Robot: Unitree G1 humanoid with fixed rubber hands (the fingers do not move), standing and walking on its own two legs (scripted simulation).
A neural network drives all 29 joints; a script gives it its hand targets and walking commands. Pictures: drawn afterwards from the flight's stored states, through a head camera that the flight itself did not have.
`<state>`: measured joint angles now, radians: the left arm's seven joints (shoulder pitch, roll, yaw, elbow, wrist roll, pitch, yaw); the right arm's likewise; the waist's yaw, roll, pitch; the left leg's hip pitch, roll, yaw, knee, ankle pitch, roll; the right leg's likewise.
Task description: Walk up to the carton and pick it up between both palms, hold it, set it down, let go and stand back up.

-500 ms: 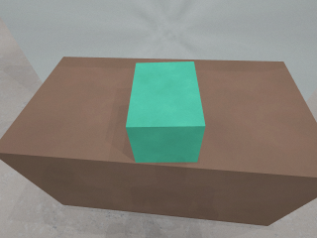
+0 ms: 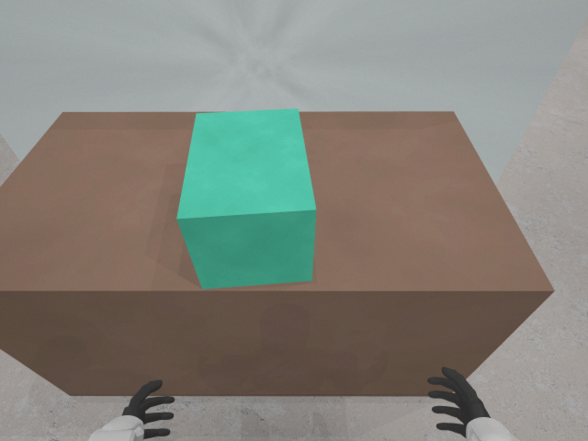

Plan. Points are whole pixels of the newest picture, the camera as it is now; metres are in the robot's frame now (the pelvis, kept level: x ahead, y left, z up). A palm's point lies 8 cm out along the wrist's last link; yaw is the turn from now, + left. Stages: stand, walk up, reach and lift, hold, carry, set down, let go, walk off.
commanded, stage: reach and lift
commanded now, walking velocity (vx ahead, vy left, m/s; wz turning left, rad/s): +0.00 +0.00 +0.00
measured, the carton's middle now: (252, 194) +0.56 +0.11 -0.02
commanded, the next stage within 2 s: none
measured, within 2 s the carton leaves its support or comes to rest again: neither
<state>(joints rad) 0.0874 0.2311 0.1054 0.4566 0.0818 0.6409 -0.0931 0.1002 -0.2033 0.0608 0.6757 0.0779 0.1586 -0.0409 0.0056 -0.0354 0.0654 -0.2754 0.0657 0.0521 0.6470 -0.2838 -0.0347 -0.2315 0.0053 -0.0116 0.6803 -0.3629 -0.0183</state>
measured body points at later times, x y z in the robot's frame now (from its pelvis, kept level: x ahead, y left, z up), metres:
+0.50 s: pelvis +0.00 +0.02 +0.01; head +0.02 +0.04 +0.46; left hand +0.19 +0.30 -0.07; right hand +0.20 -0.15 -0.07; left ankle +0.04 +0.14 -0.72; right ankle +0.01 -0.11 -0.72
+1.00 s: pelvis +0.04 +0.03 +0.02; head +0.05 +0.05 +0.47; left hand +0.23 +0.29 -0.04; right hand +0.27 -0.14 -0.04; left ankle +0.04 +0.14 -0.72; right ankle +0.01 -0.10 -0.72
